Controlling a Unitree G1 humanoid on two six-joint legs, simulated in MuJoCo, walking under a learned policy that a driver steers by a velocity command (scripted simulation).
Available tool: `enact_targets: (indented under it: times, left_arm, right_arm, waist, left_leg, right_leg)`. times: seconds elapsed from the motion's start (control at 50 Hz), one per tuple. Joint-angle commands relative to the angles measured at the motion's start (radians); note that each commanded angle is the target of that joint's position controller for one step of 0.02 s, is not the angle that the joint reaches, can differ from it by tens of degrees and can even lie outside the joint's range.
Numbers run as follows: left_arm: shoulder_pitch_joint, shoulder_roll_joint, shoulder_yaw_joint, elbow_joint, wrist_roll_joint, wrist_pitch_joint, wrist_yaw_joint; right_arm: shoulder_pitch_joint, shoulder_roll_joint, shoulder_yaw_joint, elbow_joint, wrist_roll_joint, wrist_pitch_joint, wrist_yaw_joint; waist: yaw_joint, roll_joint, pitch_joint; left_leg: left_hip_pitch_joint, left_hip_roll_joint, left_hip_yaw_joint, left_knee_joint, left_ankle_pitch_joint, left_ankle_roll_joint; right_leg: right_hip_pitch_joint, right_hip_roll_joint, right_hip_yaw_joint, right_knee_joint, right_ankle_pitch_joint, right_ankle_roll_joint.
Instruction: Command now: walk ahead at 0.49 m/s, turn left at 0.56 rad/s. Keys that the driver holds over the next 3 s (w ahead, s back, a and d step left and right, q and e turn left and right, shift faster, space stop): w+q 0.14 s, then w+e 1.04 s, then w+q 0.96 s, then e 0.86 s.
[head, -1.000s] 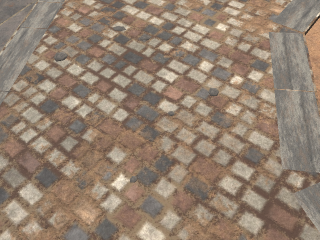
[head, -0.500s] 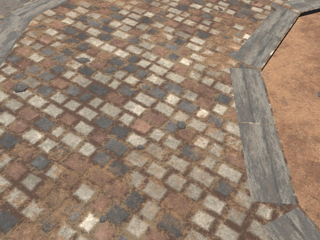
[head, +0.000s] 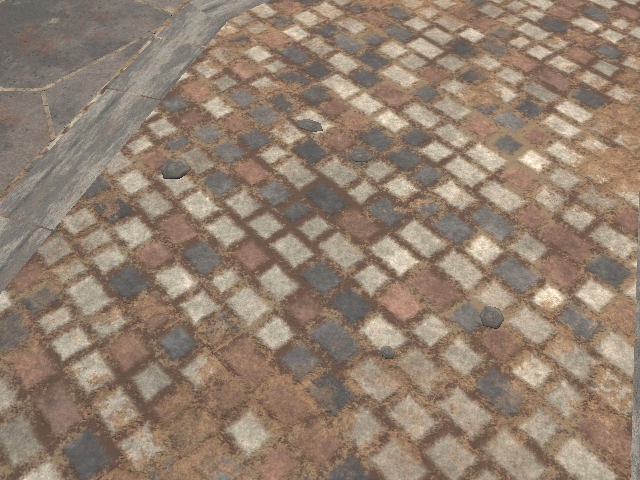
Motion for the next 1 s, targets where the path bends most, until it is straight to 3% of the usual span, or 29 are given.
enact_targets:
  times: [0.02,0.08,0.14,0.2,0.26,0.28,0.3,0.32,0.34,0.36,0.38,0.4,0.42,0.44,0.46,0.5,0.56,0.66,0.76,0.8,0.82,0.84,0.86,0.88,0.9,0.92,0.94,0.96,1.0]
  left_arm:
    - [0.018,0.102,0.033,-0.018,-0.004,-0.022,0.003]
    - [0.018,0.141,0.045,0.009,-0.008,-0.028,0.003]
    - [0.019,0.171,0.05,0.026,-0.012,-0.021,0.006]
    - [0.116,0.198,0.052,0.078,-0.035,-0.011,-0.001]
    - [0.156,0.235,0.056,0.116,-0.056,0.014,-0.003]
    - [0.158,0.25,0.057,0.123,-0.055,0.021,-0.002]
    - [0.146,0.252,0.052,0.129,-0.054,0.029,0.0]
    - [0.154,0.222,0.036,0.129,-0.045,0.027,0.004]
    - [0.187,0.124,0.001,0.092,-0.016,0.019,0.001]
    - [0.264,0.075,-0.018,0.097,-0.032,0.004,-0.003]
    - [0.188,0.198,0.018,0.097,-0.061,-0.001,-0.006]
    - [0.119,0.193,0.02,0.068,-0.071,-0.001,-0.006]
    - [0.092,0.168,0.016,0.067,-0.057,0.003,0.0]
    - [0.087,0.162,0.022,0.076,-0.04,0.017,0.007]
    - [0.144,0.139,0.02,0.087,-0.042,0.032,0.005]
    - [0.164,0.103,0.016,0.099,-0.043,0.056,0.006]
    - [0.087,0.089,0.015,0.07,-0.038,0.069,0.009]
    - [-0.062,0.058,-0.004,0.02,-0.029,0.057,-0.025]
    - [-0.164,0.078,-0.002,-0.048,-0.029,0.06,-0.051]
    - [-0.124,0.107,0.014,-0.059,-0.029,0.066,-0.055]
    - [-0.043,0.135,0.032,-0.046,-0.032,0.071,-0.052]
    - [0.104,0.179,0.061,-0.012,-0.036,0.074,-0.043]
    - [0.267,0.261,0.098,0.03,-0.039,0.085,-0.024]
    - [0.229,0.373,0.113,0.019,-0.045,0.079,-0.015]
    - [0.238,0.302,0.088,-0.022,-0.035,0.055,-0.025]
    - [0.205,0.238,0.07,-0.014,-0.028,0.038,-0.03]
    - [0.154,0.21,0.061,-0.015,-0.033,0.029,-0.03]
    - [0.086,0.175,0.051,-0.025,-0.032,0.027,-0.027]
    - [0.04,0.153,0.041,-0.052,-0.012,0.025,-0.017]
  right_arm:
    - [-0.025,-0.032,-0.01,-0.094,-0.002,0.0,0.011]
    - [-0.088,-0.022,-0.002,-0.124,-0.015,-0.001,0.02]
    - [-0.174,-0.016,0.008,-0.145,-0.013,-0.016,0.043]
    - [-0.287,0.003,0.021,-0.188,-0.014,-0.029,0.055]
    - [-0.323,-0.038,0.009,-0.212,-0.023,-0.038,0.062]
    - [-0.281,-0.065,-0.004,-0.205,-0.026,-0.04,0.059]
    - [-0.161,-0.101,-0.025,-0.174,-0.028,-0.04,0.054]
    - [-0.005,-0.154,-0.052,-0.129,-0.03,-0.036,0.041]
    - [0.148,-0.253,-0.075,-0.108,-0.052,-0.028,0.021]
    - [0.131,-0.252,-0.064,-0.12,-0.053,-0.028,0.021]
    - [0.083,-0.162,-0.041,-0.125,-0.048,-0.032,0.026]
    - [0.037,-0.128,-0.029,-0.112,-0.04,-0.037,0.027]
    - [-0.019,-0.096,-0.021,-0.099,-0.039,-0.045,0.031]
    - [-0.066,-0.052,-0.01,-0.096,-0.041,-0.057,0.035]
    - [-0.091,-0.058,-0.013,-0.092,-0.048,-0.068,0.035]
    - [-0.116,-0.044,-0.018,-0.074,-0.047,-0.089,0.034]
    - [-0.117,-0.06,-0.027,-0.041,-0.055,-0.098,0.022]
    - [-0.077,-0.109,-0.043,-0.004,-0.044,-0.084,0.004]
    - [-0.023,-0.147,-0.061,0.036,-0.016,-0.049,0.002]
    - [-0.039,-0.177,-0.069,0.034,-0.008,-0.034,-0.003]
    - [-0.052,-0.187,-0.071,0.03,-0.003,-0.025,-0.005]
    - [-0.07,-0.181,-0.066,0.025,0.003,-0.018,-0.006]
    - [-0.054,-0.147,-0.051,0.011,-0.014,-0.025,-0.01]
    - [0.035,0.007,-0.005,-0.044,-0.053,-0.048,-0.001]
    - [-0.046,-0.062,-0.007,-0.055,-0.02,-0.088,0.011]
    - [-0.143,-0.116,-0.021,-0.084,0.018,-0.108,0.018]
    - [-0.158,-0.108,-0.016,-0.086,0.008,-0.12,0.014]
    - [-0.156,-0.11,-0.021,-0.073,-0.022,-0.123,0.005]
    - [-0.124,-0.115,-0.029,-0.067,-0.04,-0.104,0.007]
  waist:
    - [0.021,-0.144,0.013]
    - [0.022,-0.104,0.029]
    - [0.051,-0.088,0.039]
    - [0.086,-0.063,0.068]
    - [0.059,-0.08,0.065]
    - [0.024,-0.1,0.023]
    - [-0.055,-0.104,-0.056]
    - [-0.131,-0.105,-0.161]
    - [-0.156,0.06,-0.336]
    - [-0.101,0.221,-0.507]
    - [-0.13,0.099,-0.39]
    - [-0.102,0.093,-0.227]
    - [-0.063,0.038,-0.145]
    - [-0.032,0.037,-0.089]
    - [0.006,0.087,-0.091]
    - [0.028,0.052,-0.055]
    - [0.028,0.015,0.008]
    - [-0.024,-0.012,0.055]
    - [-0.045,-0.011,0.082]
    - [-0.004,0.021,0.024]
    - [0.047,0.034,-0.032]
    - [0.134,0.019,-0.11]
    - [0.2,-0.061,-0.197]
    - [0.065,-0.333,-0.251]
    - [0.127,-0.199,-0.389]
    - [0.14,-0.141,-0.248]
    - [0.1,-0.077,-0.157]
    - [0.058,-0.047,-0.103]
    - [0.011,-0.083,-0.086]
  left_leg:
    - [-0.209,0.098,-0.042,-0.017,0.062,-0.008]
    - [-0.245,0.103,-0.035,-0.154,0.18,-0.022]
    - [-0.19,0.086,0.013,-0.351,0.356,-0.01]
    - [-0.133,0.052,0.041,-0.501,0.366,0.02]
    - [-0.103,0.018,0.077,-0.599,0.255,0.055]
    - [-0.016,-0.01,0.096,-0.621,0.226,0.069]
    - [0.168,-0.042,0.124,-0.665,0.258,0.093]
    - [0.436,-0.027,0.106,-0.643,0.304,0.116]
    - [0.799,0.236,-0.211,-0.62,0.301,0.202]
    - [0.909,0.417,-0.625,-0.779,0.176,0.322]
    - [0.802,0.381,-0.537,-0.821,0.115,0.278]
    - [0.67,0.337,-0.368,-0.84,0.135,0.239]
    - [0.542,0.29,-0.27,-0.874,0.181,0.213]
    - [0.452,0.24,-0.179,-0.913,0.238,0.182]
    - [0.386,0.248,-0.135,-0.952,0.266,0.194]
    - [0.32,0.242,-0.054,-1.012,0.324,0.206]
    - [0.322,0.233,0.057,-1.049,0.381,0.193]
    - [0.376,0.223,0.201,-1.066,0.404,0.169]
    - [0.547,0.269,0.253,-0.982,0.528,0.141]
    - [0.582,0.267,0.28,-0.853,0.854,0.118]
    - [0.575,0.255,0.293,-0.721,0.998,0.104]
    - [0.508,0.218,0.321,-0.518,1.021,0.073]
    - [0.283,0.172,0.32,-0.223,0.762,0.023]
    - [-0.17,-0.042,0.235,0.133,-0.184,-0.051]
    - [-0.278,-0.07,-0.02,0.244,-0.256,-0.035]
    - [-0.363,-0.019,-0.034,0.221,-0.155,-0.009]
    - [-0.337,0.027,-0.029,0.134,-0.064,0.008]
    - [-0.274,0.06,-0.028,0.044,-0.009,0.004]
    - [-0.163,0.081,-0.034,-0.032,0.05,-0.015]
  right_leg:
    - [0.116,-0.289,0.233,-0.261,0.093,-0.179]
    - [0.126,-0.294,0.13,-0.287,0.207,-0.191]
    - [0.132,-0.26,0.012,-0.288,0.257,-0.16]
    - [0.161,-0.277,0.006,-0.299,0.254,-0.161]
    - [0.276,-0.313,0.036,-0.224,0.433,-0.153]
    - [0.296,-0.31,0.036,-0.151,0.588,-0.139]
    - [0.269,-0.279,0.006,-0.003,0.716,-0.114]
    - [0.138,-0.229,-0.019,0.198,0.668,-0.076]
    - [-0.167,-0.13,-0.044,0.572,0.23,-0.017]
    - [-0.358,0.003,0.102,0.844,-0.393,0.018]
    - [-0.443,-0.051,0.189,0.909,-0.368,0.013]
    - [-0.491,-0.099,0.149,0.886,-0.297,0.006]
    - [-0.468,-0.137,0.135,0.826,-0.22,0.008]
    - [-0.424,-0.162,0.139,0.778,-0.158,0.005]
    - [-0.353,-0.175,0.145,0.776,-0.108,0.017]
    - [-0.329,-0.18,0.146,0.755,-0.07,0.034]
    - [-0.412,-0.18,0.166,0.64,0.043,0.047]
    - [-0.399,-0.157,0.086,0.353,0.24,0.028]
    - [-0.441,-0.13,0.023,0.236,0.129,-0.032]
    - [-0.339,-0.068,-0.037,0.234,0.03,-0.071]
    - [-0.227,-0.024,-0.065,0.234,-0.011,-0.096]
    - [-0.02,0.027,-0.079,0.177,0.027,-0.131]
    - [0.281,-0.023,0.062,0.147,0.056,-0.181]
    - [0.567,-0.278,0.642,0.042,-0.123,-0.365]
    - [0.63,-0.362,0.914,-0.12,-0.268,-0.414]
    - [0.55,-0.346,0.781,-0.153,-0.214,-0.357]
    - [0.413,-0.302,0.653,-0.144,-0.116,-0.319]
    - [0.284,-0.26,0.55,-0.141,0.012,-0.29]
    - [0.151,-0.223,0.47,-0.174,0.189,-0.29]
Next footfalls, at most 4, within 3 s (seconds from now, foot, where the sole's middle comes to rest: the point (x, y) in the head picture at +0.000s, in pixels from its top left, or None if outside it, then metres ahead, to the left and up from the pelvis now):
0.32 left None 0.34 0.18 -0.78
0.86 right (369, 410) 0.62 -0.07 -0.78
1.34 left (324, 282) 0.97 0.02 -0.78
1.84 right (423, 223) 1.16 -0.26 -0.78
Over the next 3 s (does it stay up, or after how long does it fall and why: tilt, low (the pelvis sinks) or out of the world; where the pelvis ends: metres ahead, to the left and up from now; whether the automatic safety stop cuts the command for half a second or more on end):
stays up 1.36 -0.15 0.01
